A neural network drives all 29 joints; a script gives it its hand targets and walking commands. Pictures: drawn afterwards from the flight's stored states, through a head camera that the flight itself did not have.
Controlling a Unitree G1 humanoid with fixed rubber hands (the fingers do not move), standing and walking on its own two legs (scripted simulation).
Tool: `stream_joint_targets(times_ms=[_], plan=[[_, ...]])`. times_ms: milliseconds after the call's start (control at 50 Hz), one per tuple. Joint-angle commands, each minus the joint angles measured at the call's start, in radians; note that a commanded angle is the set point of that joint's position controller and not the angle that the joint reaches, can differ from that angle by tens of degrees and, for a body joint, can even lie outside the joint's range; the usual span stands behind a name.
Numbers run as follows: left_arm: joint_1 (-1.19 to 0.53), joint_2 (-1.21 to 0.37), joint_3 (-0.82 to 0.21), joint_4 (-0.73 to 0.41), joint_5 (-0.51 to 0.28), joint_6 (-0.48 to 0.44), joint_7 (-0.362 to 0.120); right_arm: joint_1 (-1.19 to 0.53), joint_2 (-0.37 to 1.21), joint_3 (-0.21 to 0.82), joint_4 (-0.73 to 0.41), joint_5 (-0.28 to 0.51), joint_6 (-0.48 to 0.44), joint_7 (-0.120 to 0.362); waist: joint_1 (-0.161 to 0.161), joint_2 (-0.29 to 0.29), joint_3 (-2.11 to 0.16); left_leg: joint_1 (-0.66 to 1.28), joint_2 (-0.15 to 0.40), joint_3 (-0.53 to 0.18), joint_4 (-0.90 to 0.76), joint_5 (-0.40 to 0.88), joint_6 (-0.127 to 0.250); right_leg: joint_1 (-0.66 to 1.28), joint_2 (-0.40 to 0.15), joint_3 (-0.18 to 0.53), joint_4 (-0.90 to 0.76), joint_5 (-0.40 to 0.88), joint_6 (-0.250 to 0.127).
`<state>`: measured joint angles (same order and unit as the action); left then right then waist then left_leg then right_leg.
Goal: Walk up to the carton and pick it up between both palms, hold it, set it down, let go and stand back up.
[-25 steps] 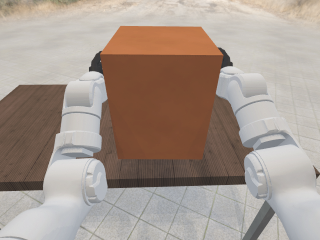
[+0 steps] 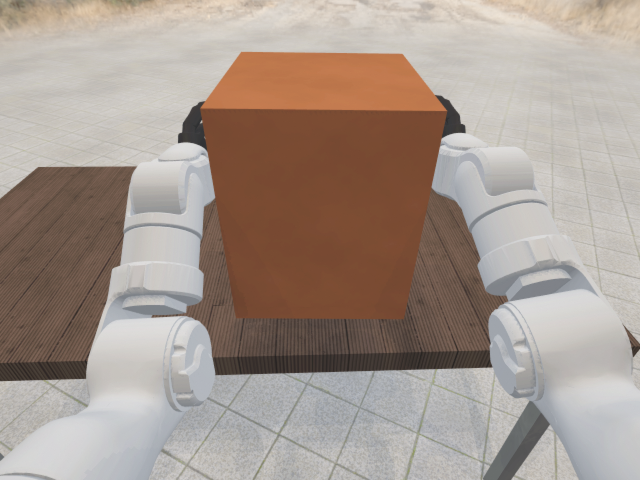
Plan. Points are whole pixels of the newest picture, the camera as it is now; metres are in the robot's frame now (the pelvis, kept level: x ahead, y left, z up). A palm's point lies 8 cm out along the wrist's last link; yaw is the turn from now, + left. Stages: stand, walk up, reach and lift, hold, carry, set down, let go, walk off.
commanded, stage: hold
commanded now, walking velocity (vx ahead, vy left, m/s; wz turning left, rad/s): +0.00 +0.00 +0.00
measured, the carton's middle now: (321, 183) +0.40 +0.02 +0.25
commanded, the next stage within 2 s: none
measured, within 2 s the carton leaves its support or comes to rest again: neither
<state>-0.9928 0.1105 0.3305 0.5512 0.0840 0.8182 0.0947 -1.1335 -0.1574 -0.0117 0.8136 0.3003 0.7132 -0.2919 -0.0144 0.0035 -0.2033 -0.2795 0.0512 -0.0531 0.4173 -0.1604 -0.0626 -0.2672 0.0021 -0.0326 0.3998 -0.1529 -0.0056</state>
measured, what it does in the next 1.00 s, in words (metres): stands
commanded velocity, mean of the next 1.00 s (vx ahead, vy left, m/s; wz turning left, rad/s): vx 0.00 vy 0.00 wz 0.00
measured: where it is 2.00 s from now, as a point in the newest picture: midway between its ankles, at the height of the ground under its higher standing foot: outside the picture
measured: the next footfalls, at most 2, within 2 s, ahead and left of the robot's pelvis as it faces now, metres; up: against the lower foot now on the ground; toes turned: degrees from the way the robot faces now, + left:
none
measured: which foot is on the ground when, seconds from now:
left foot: down 0.00-1.00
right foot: down 0.00-1.00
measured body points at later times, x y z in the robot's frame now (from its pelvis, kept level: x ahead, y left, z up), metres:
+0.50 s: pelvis +0.00 +0.00 +0.00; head -0.07 +0.00 +0.44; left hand +0.40 +0.17 +0.28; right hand +0.41 -0.12 +0.29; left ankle +0.04 +0.15 -0.74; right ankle +0.03 -0.12 -0.74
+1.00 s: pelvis +0.00 +0.00 +0.00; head -0.07 +0.00 +0.44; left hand +0.40 +0.17 +0.28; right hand +0.41 -0.12 +0.29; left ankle +0.04 +0.15 -0.74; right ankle +0.03 -0.12 -0.74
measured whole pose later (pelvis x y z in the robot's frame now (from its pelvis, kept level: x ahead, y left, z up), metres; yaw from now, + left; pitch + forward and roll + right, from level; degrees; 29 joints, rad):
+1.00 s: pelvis +0.00 +0.00 +0.00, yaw +0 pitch +1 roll -1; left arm -0.99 0.11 0.33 0.55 0.08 0.82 0.09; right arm -1.13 -0.16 -0.01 0.81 0.30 0.71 -0.29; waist -0.01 0.00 -0.21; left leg -0.28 0.05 -0.05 0.42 -0.16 -0.06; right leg -0.27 0.00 -0.03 0.40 -0.15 -0.01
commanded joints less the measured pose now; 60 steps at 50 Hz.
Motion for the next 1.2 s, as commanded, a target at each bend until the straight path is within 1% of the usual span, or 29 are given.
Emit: stream_joint_targets(times_ms=[0, 20, 40, 60, 120, 140, 200, 260, 340, 360, 380, 400, 460, 480, 500, 540, 620, 660, 700, 740, 780, 820, 860, 880, 960, 1040, 1060, 1140, 1180], plan=[[-0.919, -0.738, -0.416, -0.31, -0.2, -0.091, -0.138, -0.842, 0.784, 0.229, -0.449, 0.285, -0.059, 0.098, -0.113, 0.083, -0.538, 0.123, -0.131, 0.002, -0.021, 0.074, 0.002, 0.327, 0.085, 0.039, -0.097, 0.22, 0.065], [-0.915, -0.746, -0.419, -0.292, -0.198, -0.088, -0.14, -0.836, 0.776, 0.214, -0.423, 0.274, -0.057, 0.097, -0.123, 0.088, -0.52, 0.119, -0.13, 0.001, -0.024, 0.061, -0.001, 0.321, 0.085, 0.038, -0.102, 0.203, 0.061], [-0.926, -0.742, -0.404, -0.267, -0.186, -0.085, -0.143, -0.84, 0.766, 0.203, -0.394, 0.267, -0.055, 0.1, -0.119, 0.088, -0.485, 0.111, -0.129, 0.004, -0.03, 0.037, 0.002, 0.303, 0.083, 0.039, -0.108, 0.165, 0.061], [-0.918, -0.736, -0.402, -0.256, -0.184, -0.084, -0.145, -0.847, 0.766, 0.203, -0.405, 0.267, -0.057, 0.099, -0.122, 0.082, -0.472, 0.105, -0.132, 0.007, -0.033, 0.021, 0.003, 0.296, 0.082, 0.037, -0.112, 0.152, 0.061], [-0.938, -0.744, -0.411, -0.272, -0.192, -0.092, -0.146, -0.849, 0.775, 0.195, -0.4, 0.252, -0.061, 0.102, -0.124, 0.08, -0.5, 0.105, -0.128, 0.007, -0.037, 0.018, 0.005, 0.314, 0.079, 0.039, -0.11, 0.159, 0.059], [-0.923, -0.737, -0.402, -0.25, -0.184, -0.087, -0.146, -0.829, 0.749, 0.179, -0.363, 0.248, -0.053, 0.1, -0.13, 0.093, -0.46, 0.098, -0.127, 0.002, -0.042, 0.01, 0.003, 0.299, 0.079, 0.036, -0.11, 0.146, 0.056], [-0.931, -0.74, -0.412, -0.273, -0.191, -0.091, -0.144, -0.837, 0.763, 0.196, -0.388, 0.26, -0.059, 0.104, -0.124, 0.097, -0.494, 0.105, -0.128, 0.002, -0.041, 0.026, 0.002, 0.309, 0.08, 0.035, -0.104, 0.164, 0.058], [-0.928, -0.733, -0.403, -0.279, -0.191, -0.091, -0.144, -0.836, 0.774, 0.207, -0.394, 0.258, -0.057, 0.102, -0.115, 0.075, -0.513, 0.109, -0.129, 0.004, -0.038, 0.029, 0.008, 0.322, 0.08, 0.039, -0.104, 0.174, 0.062], [-0.92, -0.742, -0.408, -0.257, -0.191, -0.085, -0.148, -0.842, 0.756, 0.2, -0.396, 0.26, -0.058, 0.099, -0.129, 0.086, -0.48, 0.102, -0.13, 0.003, -0.037, 0.029, 0.005, 0.31, 0.08, 0.039, -0.108, 0.165, 0.061], [-0.932, -0.732, -0.403, -0.274, -0.185, -0.091, -0.146, -0.841, 0.775, 0.205, -0.395, 0.26, -0.059, 0.102, -0.112, 0.081, -0.495, 0.107, -0.129, 0.006, -0.038, 0.03, 0.009, 0.311, 0.08, 0.037, -0.105, 0.165, 0.065], [-0.935, -0.735, -0.409, -0.274, -0.199, -0.095, -0.145, -0.861, 0.784, 0.215, -0.421, 0.268, -0.062, 0.101, -0.117, 0.07, -0.52, 0.108, -0.131, 0.006, -0.03, 0.038, 0.009, 0.319, 0.081, 0.038, -0.103, 0.179, 0.064], [-0.917, -0.737, -0.404, -0.282, -0.19, -0.092, -0.142, -0.837, 0.776, 0.215, -0.404, 0.269, -0.057, 0.101, -0.112, 0.083, -0.507, 0.111, -0.131, 0.003, -0.033, 0.047, 0.008, 0.316, 0.081, 0.039, -0.099, 0.189, 0.064], [-0.932, -0.734, -0.4, -0.268, -0.19, -0.089, -0.145, -0.838, 0.765, 0.199, -0.385, 0.264, -0.054, 0.1, -0.125, 0.078, -0.482, 0.108, -0.129, 0.003, -0.034, 0.025, 0.006, 0.304, 0.081, 0.039, -0.11, 0.157, 0.065], [-0.926, -0.737, -0.397, -0.264, -0.188, -0.089, -0.146, -0.846, 0.768, 0.198, -0.386, 0.258, -0.057, 0.1, -0.114, 0.077, -0.492, 0.106, -0.127, 0.0, -0.04, 0.03, 0.007, 0.315, 0.08, 0.04, -0.109, 0.164, 0.063], [-0.936, -0.737, -0.403, -0.257, -0.191, -0.092, -0.144, -0.843, 0.77, 0.202, -0.383, 0.26, -0.057, 0.1, -0.123, 0.079, -0.473, 0.101, -0.128, 0.004, -0.039, 0.023, 0.007, 0.304, 0.079, 0.037, -0.112, 0.152, 0.063], [-0.929, -0.735, -0.398, -0.266, -0.187, -0.091, -0.145, -0.835, 0.772, 0.202, -0.382, 0.259, -0.059, 0.104, -0.112, 0.086, -0.493, 0.107, -0.127, 0.003, -0.04, 0.028, 0.008, 0.304, 0.078, 0.039, -0.105, 0.158, 0.06], [-0.92, -0.751, -0.409, -0.264, -0.19, -0.09, -0.145, -0.832, 0.762, 0.195, -0.387, 0.254, -0.058, 0.1, -0.132, 0.082, -0.491, 0.113, -0.127, 0.0, -0.038, 0.034, 0.003, 0.315, 0.083, 0.036, -0.107, 0.168, 0.058], [-0.928, -0.745, -0.421, -0.268, -0.199, -0.092, -0.145, -0.859, 0.776, 0.209, -0.42, 0.26, -0.064, 0.103, -0.117, 0.084, -0.514, 0.107, -0.128, 0.001, -0.035, 0.035, 0.006, 0.317, 0.08, 0.038, -0.102, 0.17, 0.063], [-0.912, -0.737, -0.409, -0.273, -0.186, -0.086, -0.144, -0.817, 0.755, 0.201, -0.379, 0.263, -0.056, 0.101, -0.126, 0.093, -0.483, 0.117, -0.128, 0.002, -0.035, 0.049, 0.001, 0.312, 0.081, 0.038, -0.104, 0.183, 0.06], [-0.935, -0.735, -0.397, -0.24, -0.182, -0.088, -0.149, -0.836, 0.76, 0.188, -0.366, 0.248, -0.057, 0.102, -0.126, 0.082, -0.459, 0.096, -0.13, 0.005, -0.044, 0.002, 0.008, 0.3, 0.078, 0.038, -0.115, 0.131, 0.063], [-0.938, -0.751, -0.419, -0.28, -0.203, -0.095, -0.143, -0.855, 0.777, 0.206, -0.418, 0.267, -0.063, 0.103, -0.126, 0.089, -0.522, 0.111, -0.126, 0.001, -0.033, 0.044, 0.004, 0.314, 0.079, 0.04, -0.104, 0.18, 0.057], [-0.923, -0.74, -0.403, -0.267, -0.189, -0.094, -0.142, -0.837, 0.768, 0.199, -0.392, 0.259, -0.059, 0.102, -0.122, 0.091, -0.497, 0.108, -0.128, 0.0, -0.036, 0.035, 0.007, 0.318, 0.076, 0.043, -0.105, 0.182, 0.06], [-0.93, -0.75, -0.426, -0.315, -0.198, -0.092, -0.143, -0.827, 0.768, 0.206, -0.409, 0.267, -0.062, 0.1, -0.127, 0.093, -0.524, 0.125, -0.127, 0.001, -0.027, 0.07, -0.001, 0.332, 0.083, 0.038, -0.098, 0.209, 0.06], [-0.906, -0.75, -0.43, -0.283, -0.203, -0.088, -0.144, -0.843, 0.76, 0.212, -0.428, 0.274, -0.063, 0.096, -0.133, 0.09, -0.517, 0.123, -0.129, -0.004, -0.026, 0.072, -0.002, 0.331, 0.084, 0.036, -0.1, 0.214, 0.062], [-0.921, -0.743, -0.404, -0.28, -0.186, -0.089, -0.142, -0.837, 0.766, 0.205, -0.392, 0.266, -0.057, 0.101, -0.116, 0.092, -0.488, 0.112, -0.127, -0.001, -0.036, 0.041, 0.006, 0.312, 0.081, 0.036, -0.104, 0.175, 0.062], [-0.92, -0.732, -0.399, -0.242, -0.189, -0.088, -0.15, -0.851, 0.765, 0.196, -0.391, 0.252, -0.058, 0.1, -0.127, 0.068, -0.474, 0.093, -0.132, 0.005, -0.04, 0.005, 0.009, 0.312, 0.077, 0.041, -0.112, 0.151, 0.063], [-0.924, -0.728, -0.402, -0.268, -0.185, -0.089, -0.149, -0.824, 0.772, 0.196, -0.378, 0.254, -0.055, 0.102, -0.12, 0.089, -0.484, 0.104, -0.128, 0.004, -0.04, 0.02, 0.006, 0.313, 0.077, 0.039, -0.107, 0.162, 0.062], [-0.906, -0.74, -0.407, -0.281, -0.193, -0.087, -0.146, -0.818, 0.766, 0.207, -0.4, 0.267, -0.057, 0.099, -0.125, 0.091, -0.5, 0.118, -0.129, -0.001, -0.032, 0.064, 0.002, 0.333, 0.08, 0.039, -0.103, 0.204, 0.06], [-0.93, -0.735, -0.396, -0.268, -0.181, -0.088, -0.148, -0.832, 0.763, 0.195, -0.389, 0.256, -0.057, 0.102, -0.125, 0.088, -0.479, 0.105, -0.13, 0.006, -0.038, 0.03, 0.005, 0.318, 0.081, 0.038, -0.108, 0.165, 0.063]])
